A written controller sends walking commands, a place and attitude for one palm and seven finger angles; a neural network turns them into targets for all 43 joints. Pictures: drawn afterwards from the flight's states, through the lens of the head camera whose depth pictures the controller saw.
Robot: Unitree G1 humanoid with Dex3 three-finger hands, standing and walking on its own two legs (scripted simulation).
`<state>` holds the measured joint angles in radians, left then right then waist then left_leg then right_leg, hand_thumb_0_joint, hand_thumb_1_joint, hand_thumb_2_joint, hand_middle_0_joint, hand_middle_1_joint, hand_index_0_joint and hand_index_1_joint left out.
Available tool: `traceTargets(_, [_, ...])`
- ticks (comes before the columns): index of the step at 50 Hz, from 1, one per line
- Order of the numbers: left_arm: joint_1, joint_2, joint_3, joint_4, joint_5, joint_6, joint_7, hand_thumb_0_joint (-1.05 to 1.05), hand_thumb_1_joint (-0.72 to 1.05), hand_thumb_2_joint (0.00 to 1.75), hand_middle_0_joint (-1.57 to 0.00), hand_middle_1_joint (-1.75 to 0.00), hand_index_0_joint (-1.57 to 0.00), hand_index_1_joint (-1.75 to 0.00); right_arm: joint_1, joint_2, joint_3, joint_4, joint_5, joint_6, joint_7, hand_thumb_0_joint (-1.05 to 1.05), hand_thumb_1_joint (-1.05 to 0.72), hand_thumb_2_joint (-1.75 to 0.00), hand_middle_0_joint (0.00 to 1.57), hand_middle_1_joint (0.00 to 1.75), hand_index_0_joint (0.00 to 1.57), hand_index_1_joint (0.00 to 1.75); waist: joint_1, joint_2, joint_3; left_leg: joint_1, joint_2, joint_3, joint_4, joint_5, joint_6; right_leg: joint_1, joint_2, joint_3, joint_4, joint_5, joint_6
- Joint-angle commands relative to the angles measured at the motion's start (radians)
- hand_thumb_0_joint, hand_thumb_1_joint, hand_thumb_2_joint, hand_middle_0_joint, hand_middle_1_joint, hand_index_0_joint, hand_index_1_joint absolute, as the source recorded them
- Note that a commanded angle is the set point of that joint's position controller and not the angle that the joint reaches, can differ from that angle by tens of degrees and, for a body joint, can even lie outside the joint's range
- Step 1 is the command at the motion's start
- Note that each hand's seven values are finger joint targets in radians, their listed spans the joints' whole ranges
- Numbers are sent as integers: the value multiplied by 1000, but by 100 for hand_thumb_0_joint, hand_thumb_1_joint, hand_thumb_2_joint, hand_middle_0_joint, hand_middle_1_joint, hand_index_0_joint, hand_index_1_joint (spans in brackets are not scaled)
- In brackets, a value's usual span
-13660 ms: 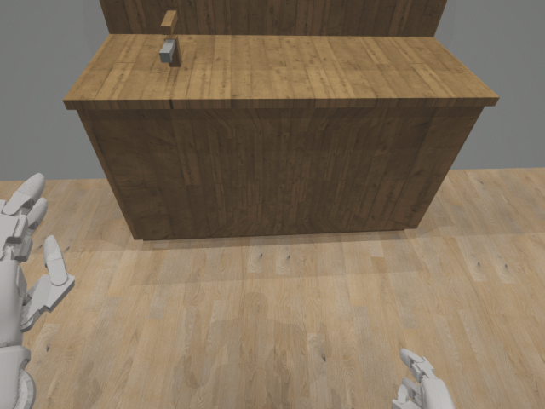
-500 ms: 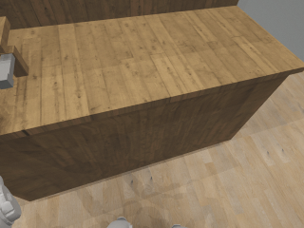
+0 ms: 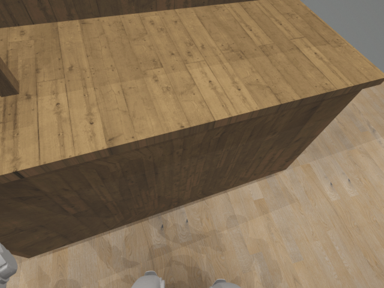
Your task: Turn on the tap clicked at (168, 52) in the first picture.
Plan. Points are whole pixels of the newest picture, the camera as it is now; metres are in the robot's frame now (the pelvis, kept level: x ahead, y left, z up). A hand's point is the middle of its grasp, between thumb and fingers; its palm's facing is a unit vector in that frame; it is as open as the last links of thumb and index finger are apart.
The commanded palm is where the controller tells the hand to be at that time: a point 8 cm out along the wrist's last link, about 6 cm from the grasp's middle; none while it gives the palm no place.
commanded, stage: reach beside the lever's end, fingers flat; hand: left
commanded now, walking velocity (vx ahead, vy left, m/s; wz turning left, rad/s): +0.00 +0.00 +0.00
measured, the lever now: out of the picture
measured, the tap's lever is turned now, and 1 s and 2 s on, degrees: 0 3 28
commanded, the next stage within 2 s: push the lever round in 0.04 s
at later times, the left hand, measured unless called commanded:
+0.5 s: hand out of the picture +0.38 +0.38 +0.10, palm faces +0.57 -0.82 -0.06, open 7.8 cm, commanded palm +0.33 +0.41 +0.10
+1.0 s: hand out of the picture +0.38 +0.36 +0.11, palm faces +0.60 -0.80 -0.06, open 7.7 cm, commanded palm +0.33 +0.38 +0.10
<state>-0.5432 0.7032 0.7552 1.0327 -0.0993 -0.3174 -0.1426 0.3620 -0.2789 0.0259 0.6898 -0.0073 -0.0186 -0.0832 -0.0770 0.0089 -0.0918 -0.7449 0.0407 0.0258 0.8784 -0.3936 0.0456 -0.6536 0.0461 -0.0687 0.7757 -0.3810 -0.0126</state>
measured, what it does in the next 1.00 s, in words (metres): stands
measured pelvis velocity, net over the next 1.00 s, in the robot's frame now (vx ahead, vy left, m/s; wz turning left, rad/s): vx -0.01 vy -0.02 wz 0.03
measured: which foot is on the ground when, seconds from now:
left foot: down 0.00-1.00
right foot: down 0.00-1.00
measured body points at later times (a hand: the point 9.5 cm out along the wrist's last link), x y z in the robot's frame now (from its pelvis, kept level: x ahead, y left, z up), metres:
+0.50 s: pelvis +0.00 -0.01 +0.00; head +0.06 +0.02 +0.45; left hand +0.34 +0.43 +0.11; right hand +0.08 -0.28 -0.10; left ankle +0.02 +0.08 -0.70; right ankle -0.01 -0.12 -0.70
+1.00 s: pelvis -0.01 -0.02 +0.00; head +0.05 +0.00 +0.45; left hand +0.34 +0.40 +0.11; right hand +0.06 -0.29 -0.11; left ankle +0.02 +0.08 -0.70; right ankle -0.01 -0.12 -0.70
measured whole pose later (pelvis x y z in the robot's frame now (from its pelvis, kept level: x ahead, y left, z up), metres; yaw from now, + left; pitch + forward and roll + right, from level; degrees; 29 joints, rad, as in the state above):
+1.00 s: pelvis -0.01 -0.02 +0.00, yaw +1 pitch +12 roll -3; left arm -0.56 0.60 0.63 0.97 -0.10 -0.29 -0.02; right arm 0.34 -0.27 0.02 0.72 0.00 -0.05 -0.09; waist -0.06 0.02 -0.09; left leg -0.69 0.04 0.00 0.84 -0.36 0.02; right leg -0.60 0.05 -0.09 0.76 -0.37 -0.04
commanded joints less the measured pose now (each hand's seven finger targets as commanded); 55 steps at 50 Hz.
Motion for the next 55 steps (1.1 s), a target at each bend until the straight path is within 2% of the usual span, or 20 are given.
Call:
traceTargets(1, [-272,375,-4,-278,-23,-63,-11,0,90,90,-15,-15,-15,-15,71,-195,-76,-78,11,-27,-20,0,-90,-90,20,30,20,30,33,213,-346,403,5,-120,-115,468,-39,37,31,24,-68,220,-7])
traceTargets(2, [-280,363,-16,-288,-27,-54,-15,0,90,90,-15,-15,-15,-15,71,-195,-74,-79,11,-31,-22,0,-90,-90,20,30,20,30,32,222,-340,409,5,-122,-117,472,-39,35,29,24,-71,218,-8])
traceTargets(6, [-313,351,-32,-247,-35,-13,-24,0,90,90,-15,-15,-15,-15,61,-194,-70,-80,18,-35,-31,0,-90,-90,20,30,20,30,17,152,-299,353,-4,-119,-135,385,-32,53,23,23,-83,216,-6])
traceTargets(8, [-308,354,-32,-270,-29,-17,-15,0,90,90,-15,-15,-15,-15,62,-190,-72,-83,18,-43,-30,0,-90,-90,20,30,20,30,30,190,-318,384,-3,-120,-135,398,-36,47,22,25,-85,210,-8])
traceTargets(12, [-349,273,-106,-282,-24,-33,1,0,90,90,-15,-15,-15,-15,52,-185,-68,-81,16,-52,-27,0,-90,-90,20,30,20,30,14,186,-293,394,-2,-131,-140,354,-38,26,20,24,-89,180,-12])
traceTargets(15, [-320,293,-76,-263,-33,-34,12,0,90,90,-15,-15,-15,-15,49,-188,-70,-75,18,-55,-28,0,-90,-90,20,30,20,30,28,163,-312,388,-4,-132,-144,362,-42,49,18,25,-90,194,-12])
traceTargets(16, [-339,267,-104,-261,-33,-30,11,0,90,90,-15,-15,-15,-15,44,-184,-67,-74,19,-55,-27,0,-90,-90,20,30,20,30,17,159,-299,378,-7,-124,-143,354,-37,53,16,26,-92,203,-11])
traceTargets(18, [-337,301,-75,-278,-28,-26,20,0,90,90,-15,-15,-15,-15,44,-186,-68,-75,18,-55,-26,0,-90,-90,20,30,20,30,29,153,-326,369,-10,-117,-142,359,-32,80,13,29,-91,219,-10])
traceTargets(21, [-327,287,-80,-317,-21,-28,40,0,90,90,-15,-15,-15,-15,37,-179,-67,-82,16,-58,-22,0,-90,-90,20,30,20,30,37,184,-328,382,-11,-116,-146,363,-34,86,15,30,-93,217,-12])
traceTargets(23, [-333,297,-70,-317,-16,-33,56,0,90,90,-15,-15,-15,-15,36,-180,-66,-77,14,-57,-22,0,-90,-90,20,30,20,30,30,156,-327,363,-11,-113,-145,360,-30,101,14,32,-92,230,-9])
traceTargets(33, [-319,295,-69,-309,-11,-35,72,0,90,90,-15,-15,-15,-15,38,-176,-67,-70,15,-57,-21,0,-90,-90,20,30,20,30,30,155,-320,319,-17,-87,-147,316,-16,147,10,50,-100,252,-6])
traceTargets(36, [-285,259,-83,-301,-16,-33,76,0,90,90,-15,-15,-15,-15,36,-171,-69,-73,16,-57,-20,0,-90,-90,20,30,20,30,30,135,-300,307,-19,-85,-151,296,-15,145,12,48,-103,238,-5])
traceTargets(38, [-323,243,-106,-284,-14,-31,81,0,90,90,-15,-15,-15,-15,35,-171,-67,-64,17,-58,-22,0,-90,-90,20,30,20,30,15,114,-272,287,-18,-86,-158,251,-11,136,9,51,-113,215,-2])
traceTargets(41, [-325,261,-94,-295,-11,-37,87,0,90,90,-15,-15,-15,-15,35,-171,-67,-67,17,-58,-23,0,-90,-90,20,30,20,30,23,133,-288,280,-22,-78,-156,246,-9,153,5,58,-111,222,-2])
traceTargets(44, [-354,262,-98,-250,-5,-33,96,0,90,90,-15,-15,-15,-15,38,-171,-64,-55,16,-59,-24,0,-90,-90,20,30,20,30,9,88,-257,242,-22,-76,-155,210,-4,151,2,64,-118,208,4])
traceTargets(47, [-358,253,-100,-299,1,-41,118,0,90,90,-15,-15,-15,-15,41,-169,-69,-59,12,-60,-21,0,-90,-90,20,30,20,30,17,141,-312,287,-24,-76,-147,244,-5,154,2,65,-111,226,0])
traceTargets(49, [-377,206,-140,-272,7,-36,134,0,90,90,-15,-15,-15,-15,37,-163,-65,-50,13,-61,-20,0,-90,-90,20,30,20,30,2,128,-268,278,-21,-83,-155,219,-6,125,2,59,-119,202,0])
traceTargets(52, [-382,195,-141,-333,12,-45,167,0,90,90,-15,-15,-15,-15,35,-167,-70,-53,7,-63,-17,0,-90,-90,20,30,20,30,12,146,-324,320,-22,-89,-154,249,-9,140,3,56,-114,217,-3])
traceTargets(53, [-376,155,-172,-325,13,-39,176,0,90,90,-15,-15,-15,-15,30,-161,-69,-50,10,-64,-16,0,-90,-90,20,30,20,30,5,152,-313,331,-20,-91,-161,243,-11,122,2,53,-119,206,-3])
traceTargets(55, [-387,137,-182,-321,13,-32,196,0,90,90,-15,-15,-15,-15,24,-161,-66,-45,10,-66,-16,0,-90,-90,20,30,20,30,1,128,-280,308,-20,-93,-168,218,-10,122,1,51,-125,191,-2])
